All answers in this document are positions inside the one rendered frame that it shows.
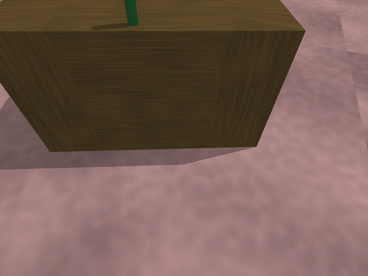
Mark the can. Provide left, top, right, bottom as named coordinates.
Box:
left=124, top=0, right=139, bottom=26

